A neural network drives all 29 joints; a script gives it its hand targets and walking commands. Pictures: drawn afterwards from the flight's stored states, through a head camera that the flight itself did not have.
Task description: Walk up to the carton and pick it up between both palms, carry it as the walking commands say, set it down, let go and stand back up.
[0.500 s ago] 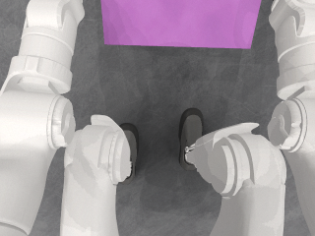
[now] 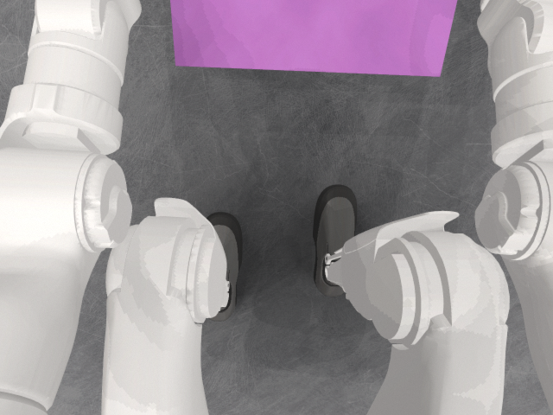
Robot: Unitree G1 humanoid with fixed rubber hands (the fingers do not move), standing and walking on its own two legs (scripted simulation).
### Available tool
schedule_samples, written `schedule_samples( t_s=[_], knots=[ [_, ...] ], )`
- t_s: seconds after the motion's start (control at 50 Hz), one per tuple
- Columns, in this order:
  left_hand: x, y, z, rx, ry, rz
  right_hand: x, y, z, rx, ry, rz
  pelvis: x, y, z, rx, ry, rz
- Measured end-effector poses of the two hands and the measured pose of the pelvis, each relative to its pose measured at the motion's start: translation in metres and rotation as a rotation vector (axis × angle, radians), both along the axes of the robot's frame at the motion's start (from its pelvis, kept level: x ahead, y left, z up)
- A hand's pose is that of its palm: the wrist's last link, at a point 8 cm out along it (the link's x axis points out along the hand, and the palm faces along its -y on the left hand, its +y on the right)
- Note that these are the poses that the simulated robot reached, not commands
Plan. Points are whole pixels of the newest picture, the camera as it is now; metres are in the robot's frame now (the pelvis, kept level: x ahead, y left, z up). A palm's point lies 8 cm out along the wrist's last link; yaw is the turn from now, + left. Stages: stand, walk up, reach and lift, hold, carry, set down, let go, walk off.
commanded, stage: set down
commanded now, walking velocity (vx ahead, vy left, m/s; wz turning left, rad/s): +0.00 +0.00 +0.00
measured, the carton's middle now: out of the picture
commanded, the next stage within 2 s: none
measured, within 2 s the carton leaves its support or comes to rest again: rests again in 0.32 s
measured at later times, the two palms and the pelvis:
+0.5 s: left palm out of the picture +0.57 +0.16 -0.18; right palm out of the picture +0.56 -0.22 -0.17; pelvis +0.01 +0.00 -0.01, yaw +0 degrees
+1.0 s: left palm out of the picture +0.57 +0.16 -0.19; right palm out of the picture +0.56 -0.22 -0.18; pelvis +0.01 +0.00 -0.01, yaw +0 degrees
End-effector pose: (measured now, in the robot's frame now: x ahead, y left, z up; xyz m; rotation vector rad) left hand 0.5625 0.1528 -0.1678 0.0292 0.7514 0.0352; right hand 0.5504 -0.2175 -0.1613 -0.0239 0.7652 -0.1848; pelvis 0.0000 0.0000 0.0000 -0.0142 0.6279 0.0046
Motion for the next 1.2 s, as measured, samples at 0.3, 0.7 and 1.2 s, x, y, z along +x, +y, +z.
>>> schedule_samples(
  t_s=[0.3,0.7,1.2],
  knots=[
    [0.002,0.001,-0.006,-0.026,-0.016,0.004,0.004,-0.001,-0.005,0.009,0.0,0.009,0.003,0.0,-0.003,0.0,-0.016,-0.003],
    [0.008,0.004,-0.018,-0.045,-0.02,-0.009,0.014,0.0,-0.015,0.016,0.009,0.02,0.011,0.0,-0.008,0.001,-0.029,-0.005],
    [0.001,0.006,-0.022,0.024,-0.053,-0.043,0.01,0.001,-0.017,0.006,-0.019,-0.003,0.005,0.001,-0.009,0.0,-0.073,-0.003]
  ],
)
